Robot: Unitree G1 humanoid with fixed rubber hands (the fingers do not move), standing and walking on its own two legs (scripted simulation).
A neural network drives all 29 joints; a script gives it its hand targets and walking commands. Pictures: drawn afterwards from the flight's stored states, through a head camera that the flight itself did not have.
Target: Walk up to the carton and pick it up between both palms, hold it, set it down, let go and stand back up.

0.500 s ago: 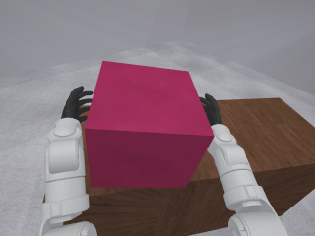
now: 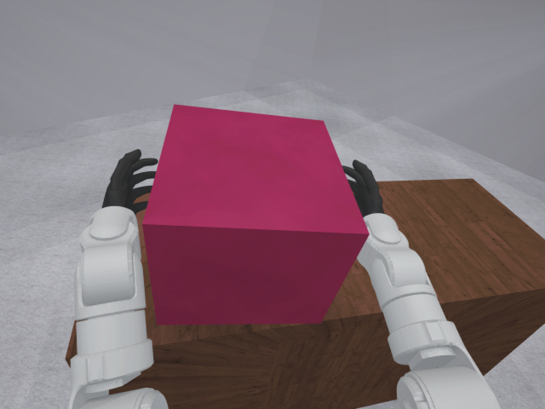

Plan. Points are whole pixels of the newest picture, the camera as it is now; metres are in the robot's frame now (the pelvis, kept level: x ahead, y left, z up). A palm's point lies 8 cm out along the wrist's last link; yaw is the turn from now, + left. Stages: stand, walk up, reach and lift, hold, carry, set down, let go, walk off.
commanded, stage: hold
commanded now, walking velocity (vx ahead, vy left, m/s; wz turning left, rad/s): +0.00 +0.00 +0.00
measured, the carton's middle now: (247, 214) +0.39 +0.02 +0.13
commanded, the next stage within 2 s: set down in 1.60 s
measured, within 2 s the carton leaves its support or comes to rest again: neither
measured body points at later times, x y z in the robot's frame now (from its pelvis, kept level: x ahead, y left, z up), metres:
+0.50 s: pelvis +0.01 +0.00 +0.00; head -0.06 +0.05 +0.44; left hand +0.35 +0.19 +0.18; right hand +0.36 -0.15 +0.19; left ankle +0.06 +0.10 -0.75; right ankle -0.03 -0.08 -0.75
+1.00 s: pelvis +0.01 +0.00 +0.00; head -0.06 +0.04 +0.44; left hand +0.36 +0.19 +0.19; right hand +0.36 -0.15 +0.19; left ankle +0.06 +0.10 -0.75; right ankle -0.03 -0.08 -0.75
